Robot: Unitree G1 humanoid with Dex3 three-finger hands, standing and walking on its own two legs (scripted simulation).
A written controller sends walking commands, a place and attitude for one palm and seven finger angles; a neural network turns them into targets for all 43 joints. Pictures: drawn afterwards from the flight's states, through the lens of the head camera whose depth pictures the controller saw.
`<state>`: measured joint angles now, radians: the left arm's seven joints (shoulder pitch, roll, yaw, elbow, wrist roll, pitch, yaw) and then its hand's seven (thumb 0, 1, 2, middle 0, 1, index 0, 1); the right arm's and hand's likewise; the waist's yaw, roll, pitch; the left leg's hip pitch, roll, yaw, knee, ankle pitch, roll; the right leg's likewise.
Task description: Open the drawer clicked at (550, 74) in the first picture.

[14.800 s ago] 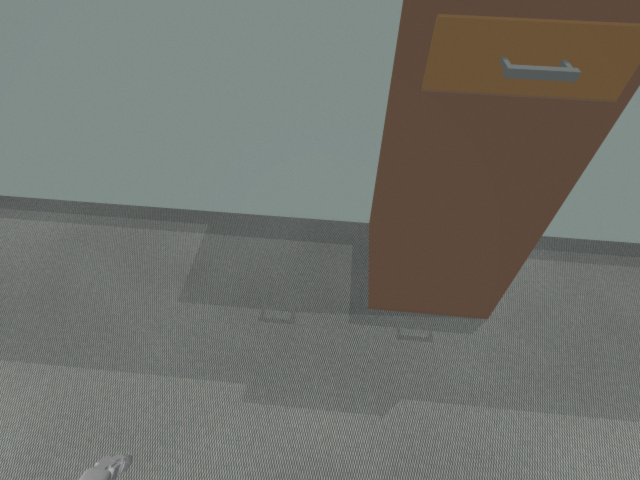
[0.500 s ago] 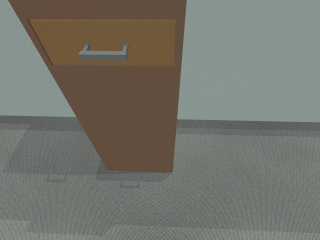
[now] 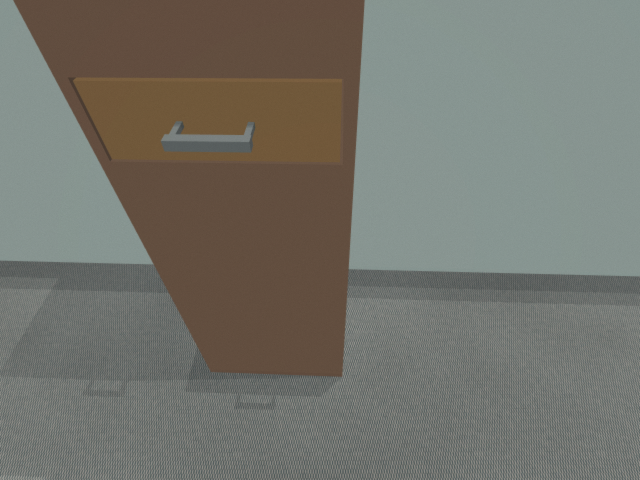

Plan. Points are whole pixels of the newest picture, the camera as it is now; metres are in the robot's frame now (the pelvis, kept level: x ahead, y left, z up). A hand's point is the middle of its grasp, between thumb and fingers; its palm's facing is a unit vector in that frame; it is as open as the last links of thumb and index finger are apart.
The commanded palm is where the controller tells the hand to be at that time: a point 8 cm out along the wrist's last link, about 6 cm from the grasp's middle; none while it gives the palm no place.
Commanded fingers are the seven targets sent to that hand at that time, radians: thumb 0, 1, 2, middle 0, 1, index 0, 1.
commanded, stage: look again from close up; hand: left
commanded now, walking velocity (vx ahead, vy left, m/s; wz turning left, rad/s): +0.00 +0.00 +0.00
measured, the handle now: (211, 135) +0.55 +0.20 +0.16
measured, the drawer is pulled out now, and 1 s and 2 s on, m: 0.00 0.00 0.00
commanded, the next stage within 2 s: raise the hand with hooked fingers in 0.44 s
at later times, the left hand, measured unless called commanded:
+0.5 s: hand out of the picture -0.01 +0.16 -0.17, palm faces +0.04 -0.98 -0.19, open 7.3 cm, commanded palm none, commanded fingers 0.00 0.90 0.90 -0.20 -0.30 -0.20 -0.30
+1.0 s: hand out of the picture +0.13 +0.19 -0.03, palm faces -0.02 -0.24 -0.97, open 8.7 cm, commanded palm +0.14 +0.21 +0.04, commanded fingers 0.00 0.34 0.66 -0.24 -0.66 -0.24 -0.66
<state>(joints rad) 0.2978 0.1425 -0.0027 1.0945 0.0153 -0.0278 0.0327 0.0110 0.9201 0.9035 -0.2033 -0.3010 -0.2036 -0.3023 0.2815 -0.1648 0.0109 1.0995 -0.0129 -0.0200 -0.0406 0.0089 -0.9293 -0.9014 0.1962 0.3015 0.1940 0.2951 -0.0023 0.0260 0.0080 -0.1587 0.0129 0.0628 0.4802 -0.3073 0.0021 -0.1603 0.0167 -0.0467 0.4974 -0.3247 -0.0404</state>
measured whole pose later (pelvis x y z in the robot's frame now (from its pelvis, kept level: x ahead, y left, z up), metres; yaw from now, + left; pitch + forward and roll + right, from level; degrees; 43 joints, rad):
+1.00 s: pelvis -0.05 -0.01 -0.02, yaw -1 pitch +5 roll +3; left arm 0.45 0.29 -0.17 -0.07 1.04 0.02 0.39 0.01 0.56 0.76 -0.24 -0.52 -0.24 -0.52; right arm 0.04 -0.27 -0.03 0.49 -0.05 0.08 0.04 0.01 -0.91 -0.90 0.20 0.30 0.19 0.30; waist 0.12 -0.02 -0.07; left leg -0.45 0.01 0.09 0.70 -0.33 0.00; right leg -0.49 0.00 -0.01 0.79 -0.38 -0.06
